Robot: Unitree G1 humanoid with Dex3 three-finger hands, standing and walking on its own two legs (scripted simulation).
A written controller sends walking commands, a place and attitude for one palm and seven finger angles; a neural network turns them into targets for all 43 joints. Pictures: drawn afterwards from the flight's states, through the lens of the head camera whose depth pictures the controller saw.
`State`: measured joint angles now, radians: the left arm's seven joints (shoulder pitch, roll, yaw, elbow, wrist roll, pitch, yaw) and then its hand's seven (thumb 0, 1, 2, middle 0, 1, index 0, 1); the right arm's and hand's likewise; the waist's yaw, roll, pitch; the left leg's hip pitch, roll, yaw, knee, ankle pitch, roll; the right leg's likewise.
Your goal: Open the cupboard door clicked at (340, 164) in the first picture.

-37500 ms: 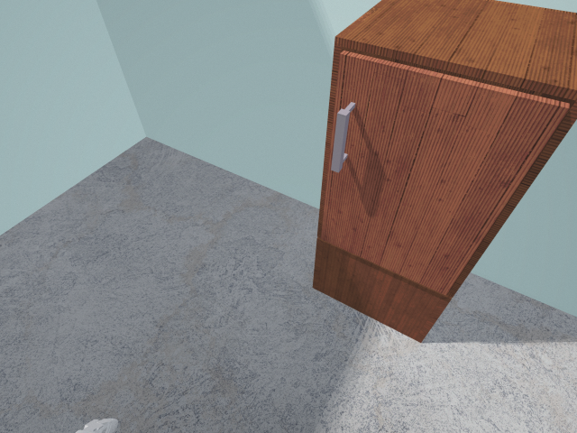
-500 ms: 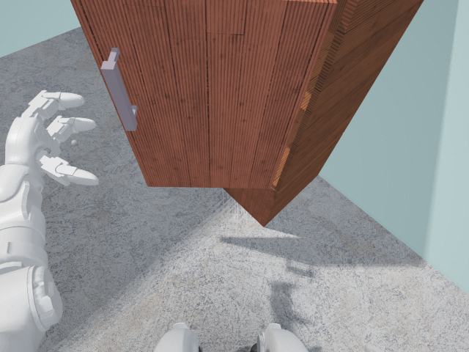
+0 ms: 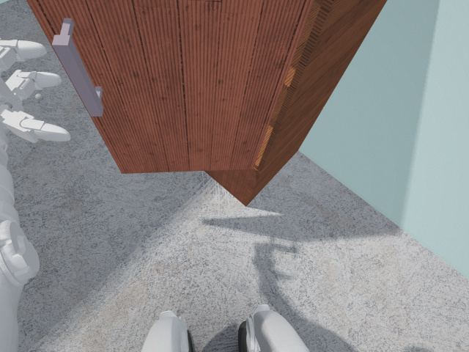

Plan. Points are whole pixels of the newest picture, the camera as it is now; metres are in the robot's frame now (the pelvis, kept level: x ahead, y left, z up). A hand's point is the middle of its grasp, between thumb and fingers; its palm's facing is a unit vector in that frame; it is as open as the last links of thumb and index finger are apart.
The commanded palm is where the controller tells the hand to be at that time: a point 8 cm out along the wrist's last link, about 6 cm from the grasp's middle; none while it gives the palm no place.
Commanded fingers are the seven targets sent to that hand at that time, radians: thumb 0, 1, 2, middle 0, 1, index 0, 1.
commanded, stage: move the hooked fingers beside the handle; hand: left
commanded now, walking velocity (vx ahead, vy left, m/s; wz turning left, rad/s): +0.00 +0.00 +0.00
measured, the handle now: (83, 72) +0.56 +0.21 +0.08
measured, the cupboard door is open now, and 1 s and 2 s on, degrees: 47 47 47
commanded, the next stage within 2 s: slide the fingers in behind the handle in 0.84 s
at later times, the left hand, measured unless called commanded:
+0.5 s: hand (47, 93) +0.52 +0.26 +0.08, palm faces -0.01 -1.00 +0.00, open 13.9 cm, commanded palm +0.50 +0.30 +0.08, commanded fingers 0.00 -0.50 0.30 -0.30 -1.20 -0.30 -1.20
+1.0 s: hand (49, 96) +0.51 +0.25 +0.08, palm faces -0.01 -1.00 -0.01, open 13.9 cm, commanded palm +0.49 +0.29 +0.08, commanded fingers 0.00 -0.50 0.30 -0.30 -1.20 -0.30 -1.20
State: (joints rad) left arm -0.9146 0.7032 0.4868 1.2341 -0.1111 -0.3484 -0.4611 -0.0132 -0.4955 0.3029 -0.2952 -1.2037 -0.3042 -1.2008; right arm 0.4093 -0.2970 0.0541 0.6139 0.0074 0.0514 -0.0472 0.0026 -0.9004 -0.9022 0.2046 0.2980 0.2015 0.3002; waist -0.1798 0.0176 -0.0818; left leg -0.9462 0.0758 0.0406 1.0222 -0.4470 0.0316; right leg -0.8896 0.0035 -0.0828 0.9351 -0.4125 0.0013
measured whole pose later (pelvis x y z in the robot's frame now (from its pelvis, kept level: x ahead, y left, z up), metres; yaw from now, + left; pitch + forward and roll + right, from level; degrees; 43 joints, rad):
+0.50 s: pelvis +0.01 +0.01 +0.00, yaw +0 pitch +23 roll -4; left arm -0.92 0.69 0.48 1.21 -0.10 -0.33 -0.44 -0.01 -0.50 0.30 -0.29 -1.20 -0.30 -1.20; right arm 0.41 -0.28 0.06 0.60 0.00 0.09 -0.03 0.00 -0.90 -0.90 0.21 0.30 0.20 0.30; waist -0.19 0.02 -0.09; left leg -0.96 0.08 0.04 1.03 -0.47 0.04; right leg -0.90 0.01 -0.08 0.92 -0.42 0.01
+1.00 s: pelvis +0.01 +0.00 +0.00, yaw +0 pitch +22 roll -4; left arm -0.91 0.67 0.47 1.21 -0.12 -0.35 -0.44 -0.01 -0.50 0.30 -0.29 -1.20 -0.30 -1.20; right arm 0.39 -0.29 0.06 0.60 0.00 0.09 -0.03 0.00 -0.90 -0.90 0.20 0.30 0.20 0.30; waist -0.18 0.02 -0.09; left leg -0.96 0.08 0.03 1.04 -0.47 0.03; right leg -0.89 0.01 -0.09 0.94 -0.43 0.00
